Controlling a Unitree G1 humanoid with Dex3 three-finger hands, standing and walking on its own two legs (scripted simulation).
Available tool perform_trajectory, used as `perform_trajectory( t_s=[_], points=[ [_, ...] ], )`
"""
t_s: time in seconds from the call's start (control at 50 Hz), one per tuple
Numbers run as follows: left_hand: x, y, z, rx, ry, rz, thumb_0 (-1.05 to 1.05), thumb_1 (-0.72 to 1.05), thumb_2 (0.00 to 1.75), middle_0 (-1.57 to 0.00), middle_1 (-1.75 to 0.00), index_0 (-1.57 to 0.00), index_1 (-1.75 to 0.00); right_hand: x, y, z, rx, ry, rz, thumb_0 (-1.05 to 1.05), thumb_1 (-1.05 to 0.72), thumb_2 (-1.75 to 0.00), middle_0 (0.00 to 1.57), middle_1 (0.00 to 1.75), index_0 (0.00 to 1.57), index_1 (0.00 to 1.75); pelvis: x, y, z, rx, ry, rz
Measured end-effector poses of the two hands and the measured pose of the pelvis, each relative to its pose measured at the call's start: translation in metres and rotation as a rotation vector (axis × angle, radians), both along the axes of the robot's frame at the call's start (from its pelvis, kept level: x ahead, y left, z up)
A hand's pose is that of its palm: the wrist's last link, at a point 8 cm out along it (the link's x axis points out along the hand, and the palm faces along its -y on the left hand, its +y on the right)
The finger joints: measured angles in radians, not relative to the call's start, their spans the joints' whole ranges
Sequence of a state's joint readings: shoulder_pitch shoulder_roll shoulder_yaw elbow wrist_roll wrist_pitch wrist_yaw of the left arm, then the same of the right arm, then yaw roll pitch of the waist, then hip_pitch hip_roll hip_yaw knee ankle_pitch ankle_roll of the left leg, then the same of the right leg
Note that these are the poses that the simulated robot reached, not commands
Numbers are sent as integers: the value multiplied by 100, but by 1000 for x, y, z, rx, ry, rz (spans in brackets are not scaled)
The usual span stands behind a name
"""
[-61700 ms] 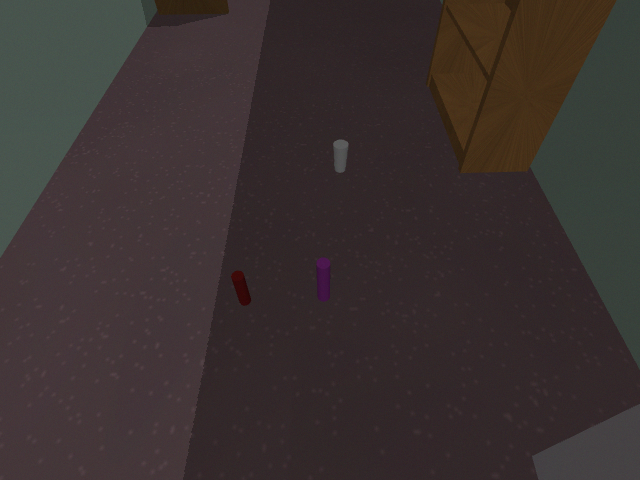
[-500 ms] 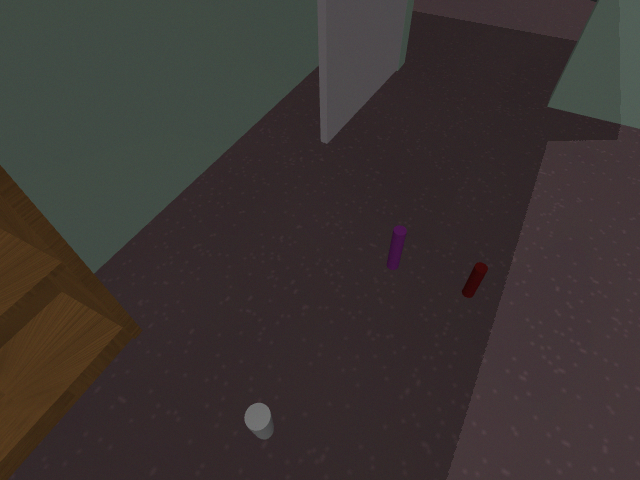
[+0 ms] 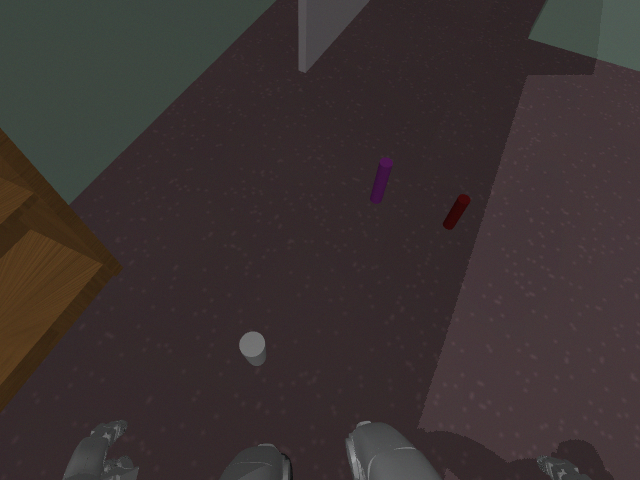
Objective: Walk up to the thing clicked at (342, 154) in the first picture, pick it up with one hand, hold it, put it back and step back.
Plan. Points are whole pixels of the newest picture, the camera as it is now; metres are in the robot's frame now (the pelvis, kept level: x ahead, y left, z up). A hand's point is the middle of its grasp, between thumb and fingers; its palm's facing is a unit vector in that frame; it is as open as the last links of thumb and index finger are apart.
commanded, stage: step back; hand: left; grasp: from the side
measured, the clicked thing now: (254, 351) +0.43 +0.17 -0.69
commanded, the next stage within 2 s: none
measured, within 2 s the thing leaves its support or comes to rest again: neither
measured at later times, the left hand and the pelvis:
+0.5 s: hand out of the picture +0.00 +0.24 -0.14, palm faces +0.01 -0.91 -0.41, open 7.4 cm; pelvis -0.12 -0.02 -0.01, yaw +2 degrees
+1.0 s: hand out of the picture -0.20 +0.21 -0.14, palm faces -0.03 -0.91 -0.41, open 7.4 cm; pelvis -0.28 -0.05 -0.01, yaw -2 degrees
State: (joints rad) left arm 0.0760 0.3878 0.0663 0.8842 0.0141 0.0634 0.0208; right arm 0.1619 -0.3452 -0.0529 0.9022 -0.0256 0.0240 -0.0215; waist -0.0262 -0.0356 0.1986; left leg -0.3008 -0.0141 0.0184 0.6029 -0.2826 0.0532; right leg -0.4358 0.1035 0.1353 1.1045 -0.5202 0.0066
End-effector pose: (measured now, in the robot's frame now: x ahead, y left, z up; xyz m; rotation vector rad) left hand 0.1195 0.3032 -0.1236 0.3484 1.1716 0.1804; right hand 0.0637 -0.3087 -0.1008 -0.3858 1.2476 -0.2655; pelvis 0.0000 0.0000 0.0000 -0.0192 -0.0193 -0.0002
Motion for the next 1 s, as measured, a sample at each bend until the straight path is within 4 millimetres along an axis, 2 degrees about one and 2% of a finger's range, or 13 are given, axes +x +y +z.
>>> perform_trajectory(
  t_s=[0.1, 0.2, 0.32, 0.44, 0.54, 0.62, 0.72, 0.8, 0.88, 0.94, 1.0],
  points=[
    [-26, -6, 1, 17, 20, -16, 1, 90, 90, -21, -30, -20, -30, -9, -4, -9, 26, -65, 9, 0, -90, -90, 20, 30, 21, 30, -23, -7, -6, 11, -6, -29],
    [-56, -19, 6, 49, 3, -24, 1, 90, 90, -21, -30, -20, -30, -21, -21, -26, 54, -105, 6, 0, -90, -90, 20, 30, 21, 30, -48, -22, -15, -2, -22, -44],
    [-95, -30, 26, 51, -20, 1, 1, 90, 90, -21, -30, -21, -30, -44, -31, -19, 65, -99, 2, 0, -90, -90, 20, 30, 20, 30, -74, -28, -3, 44, -20, -37],
    [-116, -26, 33, 60, -82, 7, 1, 90, 90, -21, -30, -21, -30, -78, -34, -16, 34, -54, 48, 0, -90, -90, 20, 30, 20, 30, -105, -25, -1, 42, -4, -1],
    [-140, -12, 16, 39, -116, 15, 1, 90, 90, -21, -30, -21, -30, -108, -26, -16, 4, -39, 86, 0, -90, -90, 20, 30, 20, 30, -138, -17, -13, 39, -16, 39],
    [-170, -8, 10, 25, -72, 34, 1, 90, 90, -21, -30, -20, -30, -134, -16, -7, 15, -50, 91, 1, -90, -90, 20, 30, 20, 30, -161, -15, -8, 27, -30, 29],
    [-210, -10, 11, 16, -38, 47, 1, 90, 90, -21, -30, -20, -30, -157, -17, 5, 7, -88, 81, 1, -90, -90, 20, 30, 21, 30, -187, -21, -1, 7, -23, 3],
    [-243, -15, 10, 29, -7, 34, 1, 90, 90, -21, -30, -20, -30, -171, -27, 5, 4, -141, 81, 1, -90, -90, 20, 30, 21, 30, -213, -29, -5, 5, -23, -25],
    [-275, -27, 6, 55, 4, 14, 1, 90, 90, -21, -30, -20, -30, -191, -47, -8, 15, -179, 79, 0, -90, -90, 20, 30, 21, 30, -243, -44, -17, 14, -26, -50],
    [-303, -42, 10, 55, 10, 12, 1, 90, 90, -21, -30, -20, -30, -212, -59, -17, 28, -174, 48, 0, -90, -90, 20, 30, 21, 30, -266, -52, -17, -9, -42, -33],
    [-329, -50, 20, 55, 11, 19, 1, 90, 90, -21, -30, -21, -30, -238, -63, -16, 40, -147, 28, 0, -90, -90, 20, 30, 20, 30, -283, -55, -10, 33, -37, -36]
  ],
)
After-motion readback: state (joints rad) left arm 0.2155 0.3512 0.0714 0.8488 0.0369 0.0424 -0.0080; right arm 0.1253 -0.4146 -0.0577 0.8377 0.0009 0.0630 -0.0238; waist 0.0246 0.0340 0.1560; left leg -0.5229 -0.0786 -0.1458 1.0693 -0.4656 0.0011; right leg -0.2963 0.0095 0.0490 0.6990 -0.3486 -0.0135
